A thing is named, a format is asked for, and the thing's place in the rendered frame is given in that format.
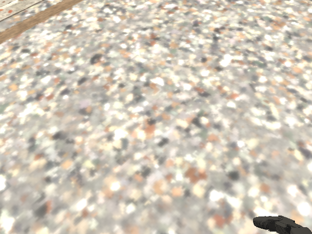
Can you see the right robot hand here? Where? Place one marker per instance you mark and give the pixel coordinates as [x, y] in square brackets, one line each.
[280, 224]

